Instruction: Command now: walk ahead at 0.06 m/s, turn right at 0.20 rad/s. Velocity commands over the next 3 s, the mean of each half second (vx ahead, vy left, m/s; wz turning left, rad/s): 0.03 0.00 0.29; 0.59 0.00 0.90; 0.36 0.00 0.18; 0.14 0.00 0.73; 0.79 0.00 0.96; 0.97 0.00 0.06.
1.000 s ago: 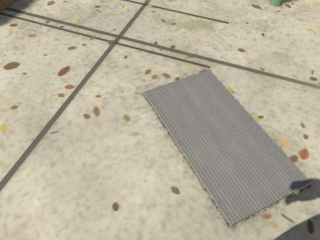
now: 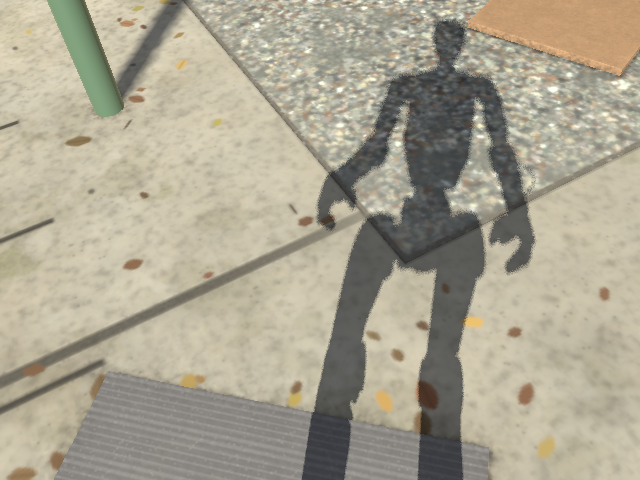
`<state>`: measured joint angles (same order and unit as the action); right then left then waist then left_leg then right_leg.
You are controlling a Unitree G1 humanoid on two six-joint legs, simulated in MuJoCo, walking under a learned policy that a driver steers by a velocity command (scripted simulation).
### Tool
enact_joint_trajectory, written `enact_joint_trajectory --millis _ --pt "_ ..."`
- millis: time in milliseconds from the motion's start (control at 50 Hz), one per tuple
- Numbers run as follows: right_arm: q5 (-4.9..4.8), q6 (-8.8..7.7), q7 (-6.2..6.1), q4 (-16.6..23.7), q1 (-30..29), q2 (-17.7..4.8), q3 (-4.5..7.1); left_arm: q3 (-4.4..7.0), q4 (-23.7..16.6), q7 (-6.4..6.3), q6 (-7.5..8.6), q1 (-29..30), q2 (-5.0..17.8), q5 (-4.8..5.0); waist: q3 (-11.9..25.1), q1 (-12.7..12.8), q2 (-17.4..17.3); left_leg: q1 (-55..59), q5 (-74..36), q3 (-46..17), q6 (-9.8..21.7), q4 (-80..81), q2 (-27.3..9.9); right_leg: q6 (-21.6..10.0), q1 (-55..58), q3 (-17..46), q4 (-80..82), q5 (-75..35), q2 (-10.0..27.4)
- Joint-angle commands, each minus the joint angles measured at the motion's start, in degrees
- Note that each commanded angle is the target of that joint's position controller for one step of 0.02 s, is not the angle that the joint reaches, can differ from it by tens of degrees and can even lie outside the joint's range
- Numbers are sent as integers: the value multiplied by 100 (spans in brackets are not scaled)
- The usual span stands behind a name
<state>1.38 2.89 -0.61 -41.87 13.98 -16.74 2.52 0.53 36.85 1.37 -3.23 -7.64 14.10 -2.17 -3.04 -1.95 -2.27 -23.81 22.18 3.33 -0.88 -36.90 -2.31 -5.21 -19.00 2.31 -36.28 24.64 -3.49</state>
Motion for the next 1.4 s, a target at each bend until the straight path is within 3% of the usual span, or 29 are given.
enact_joint_trajectory --millis 20,60,140,220,280,300,320,340,380,500,560,600,640,680,700,720,740,780,820,1020,1100,1140,1160,1180,1200,1220,1240,1280,1400 --pt "-62 51 -35 645 -511 -443 76 271 -359 -213 49 -162 1027 -128 199 393 1330 -843 440 -510 -53 -1582 100 -766 174 2431 2521 -269 1929" --pt "-83 29 -1 265 45 -479 133 138 -335 -246 147 380 630 -46 325 -57 877 -350 -170 -419 -103 -1958 127 -579 142 1453 2288 -1375 1340" --pt "-111 50 61 -37 301 -184 37 41 -133 -275 277 187 214 6 615 -1 778 255 -140 -305 -139 -1085 127 -531 732 726 1782 -2538 1082" --pt "-143 27 72 148 -68 -328 64 293 92 -364 207 -257 722 22 579 359 982 299 290 -91 0 -224 334 -721 1242 843 1255 -2719 1435" --pt "-136 -51 84 69 307 -237 62 393 115 -436 127 -155 755 110 646 112 663 1098 -534 -12 176 1139 413 -399 888 535 576 -2579 1315" --pt "-38 -88 103 37 508 -464 126 412 85 -461 118 -145 669 89 557 51 135 1552 -905 -964 341 1600 -36 -103 223 236 -237 -1796 949" --pt "-5 -127 117 129 590 -1201 315 362 -220 -453 87 42 409 73 185 157 -903 1876 -2728 -3148 896 1718 -1383 368 -1369 -389 -1214 33 -49" --pt "2 -111 84 103 865 -1488 446 288 -354 -475 77 386 313 20 115 -127 -1173 1676 -3075 -3860 1585 2097 -1825 487 -1885 -70 -2148 897 -158" --pt "-51 -56 45 261 305 -1014 379 347 -227 -404 104 312 538 92 34 163 -251 1392 -2220 -3089 1607 2056 -1236 600 -1886 249 -2894 154 118" --pt "-100 -21 35 408 349 -882 453 287 -261 -266 125 294 450 59 555 31 -289 1875 -2597 -2733 1306 1675 -472 810 -1866 213 -2407 -390 128" --pt "-27 -2 100 470 585 -1011 527 265 -365 -163 198 512 598 -3 637 -233 -708 1877 1417 -3558 1455 2360 -411 848 -1805 208 -1537 -98 76" --pt "6 -13 140 547 497 -1077 556 261 -428 -125 290 665 644 37 420 -240 -765 1492 1830 -3795 1449 2416 -400 855 -1448 195 -947 128 -13" --pt "-5 -44 170 668 136 -1097 571 236 -412 -129 396 534 596 119 296 -41 -642 759 1522 -3727 1303 2233 -213 792 -566 170 -238 142 -119" --pt "-39 -51 196 954 -788 -1019 560 274 -111 -225 476 -527 610 265 252 730 -447 -815 1297 -3351 862 1874 219 591 1600 20 1162 -636 -158" --pt "-36 -112 165 1070 -1061 -776 504 382 104 -346 524 -1349 952 242 266 1151 -66 -1972 1436 -2724 395 1148 729 490 3046 43 1684 -755 173" --pt "-125 -199 132 1141 -617 -135 337 481 44 -416 583 -1487 1509 130 677 940 1440 -2318 1399 -1644 261 -888 1248 272 3406 1883 2114 877 1964" --pt "-157 -246 106 1392 -739 -163 267 581 -109 -436 562 -888 1844 -69 635 647 1602 -2869 716 -1335 117 -1813 853 -284 2842 3814 2712 1634 3059" --pt "12 -202 210 1188 -974 -762 420 416 -243 -416 605 -299 1161 -30 378 398 501 -2547 -318 -1030 -4 -2698 308 -251 1976 2617 2667 872 2475" --pt "66 -87 464 1005 -536 -772 450 311 -174 -397 678 -265 968 13 512 180 822 -2140 -889 -728 -97 -3344 287 53 1762 1123 2658 -70 1755" --pt "33 79 789 1322 -1752 -663 235 433 261 -262 871 -1273 1123 -129 -258 613 911 -2683 -1316 -310 -82 -2316 -200 -26 2392 -513 2980 -206 1952" --pt "128 -64 739 1320 -2036 -281 9 439 582 -267 754 -1464 1162 -62 -695 677 908 -1306 -534 278 318 -331 57 -80 2060 -1353 2634 -2701 1836" --pt "180 -162 534 1026 -1113 -313 60 446 843 -231 675 -1664 1383 75 -162 236 1129 388 -474 357 591 235 534 -177 1834 -1314 1303 -5886 2020" --pt "201 -265 396 562 261 -484 173 424 828 -220 665 -1371 1369 140 388 -468 1135 1869 -1390 -54 682 973 481 -39 1297 -1434 -56 -5770 1809" --pt "314 -322 282 272 808 -925 307 296 770 -200 724 -1471 869 162 944 -558 545 3422 -1774 -705 519 890 -107 195 -16 -1317 -1638 -2559 1296" --pt "361 -448 170 417 1028 -1639 363 87 569 -108 684 -1765 28 341 1677 -339 -1145 4683 -4614 -2459 821 647 -2138 446 -1538 -788 -3974 1416 468" --pt "132 -504 111 504 1414 -1827 486 257 559 -239 631 -1604 694 499 2644 -789 -680 4229 -6929 -2819 1245 784 -2591 370 -1166 546 -4665 664 -26" --pt "41 -553 96 371 978 -1382 360 281 543 -292 612 -1304 711 545 1956 -431 -547 3529 -7155 -1823 1192 815 -2309 344 -1195 635 -4502 219 289" --pt "29 -584 91 420 127 -483 75 295 842 -216 555 -1461 744 320 874 88 -389 2598 -6027 -1047 731 1182 -1713 454 -1408 178 -3732 -162 680" --pt "-72 -722 3 161 180 -227 -82 262 1021 -51 304 -1603 183 57 576 447 -593 1628 -6541 76 940 1864 -1150 511 -1103 -224 -3027 -889 336"
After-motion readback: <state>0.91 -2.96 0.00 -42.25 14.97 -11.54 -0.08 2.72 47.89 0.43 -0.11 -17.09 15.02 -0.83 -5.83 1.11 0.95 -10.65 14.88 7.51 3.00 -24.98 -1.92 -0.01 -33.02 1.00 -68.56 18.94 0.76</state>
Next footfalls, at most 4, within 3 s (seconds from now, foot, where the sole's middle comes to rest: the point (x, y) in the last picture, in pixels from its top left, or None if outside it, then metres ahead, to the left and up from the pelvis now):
0.30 left None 0.02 0.10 -0.77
0.70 right None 0.11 -0.09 -0.75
1.18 left None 0.16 0.32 -0.77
1.60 right None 0.43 0.33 -0.75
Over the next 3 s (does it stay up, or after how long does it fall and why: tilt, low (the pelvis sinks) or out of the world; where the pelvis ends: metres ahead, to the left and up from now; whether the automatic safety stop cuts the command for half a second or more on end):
stays up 0.21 1.05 0.00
